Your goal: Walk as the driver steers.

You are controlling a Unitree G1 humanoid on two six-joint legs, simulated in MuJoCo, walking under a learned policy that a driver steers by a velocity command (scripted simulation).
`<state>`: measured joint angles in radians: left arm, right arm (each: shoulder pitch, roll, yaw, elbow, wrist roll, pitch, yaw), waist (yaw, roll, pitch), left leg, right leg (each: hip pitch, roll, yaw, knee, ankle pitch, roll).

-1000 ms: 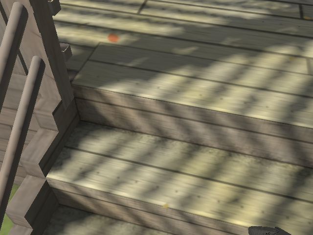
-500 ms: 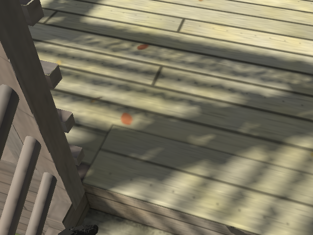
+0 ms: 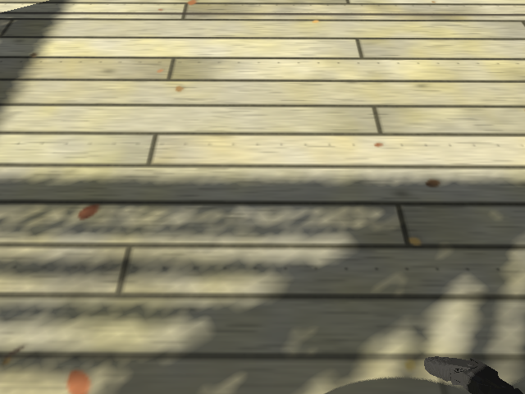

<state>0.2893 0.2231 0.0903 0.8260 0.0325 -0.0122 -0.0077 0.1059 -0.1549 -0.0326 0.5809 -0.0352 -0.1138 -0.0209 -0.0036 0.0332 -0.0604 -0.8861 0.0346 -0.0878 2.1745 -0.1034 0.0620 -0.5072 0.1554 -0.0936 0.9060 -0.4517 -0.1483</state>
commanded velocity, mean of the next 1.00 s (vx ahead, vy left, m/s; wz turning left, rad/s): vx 0.50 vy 0.00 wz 0.33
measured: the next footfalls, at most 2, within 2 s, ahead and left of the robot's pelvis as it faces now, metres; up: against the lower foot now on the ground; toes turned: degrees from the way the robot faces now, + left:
left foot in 0.30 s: +0.33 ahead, +0.05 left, +0.18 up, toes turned +5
right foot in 0.76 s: +0.64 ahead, -0.09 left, +0.18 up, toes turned +18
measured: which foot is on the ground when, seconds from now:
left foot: up 0.00-0.28, down 0.30-0.76, up 0.78-1.00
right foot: down 0.00-0.30, up 0.32-0.74, down 0.76-1.00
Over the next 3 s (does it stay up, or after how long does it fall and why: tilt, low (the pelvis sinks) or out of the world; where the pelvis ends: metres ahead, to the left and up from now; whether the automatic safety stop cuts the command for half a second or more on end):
stays up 1.46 0.68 0.23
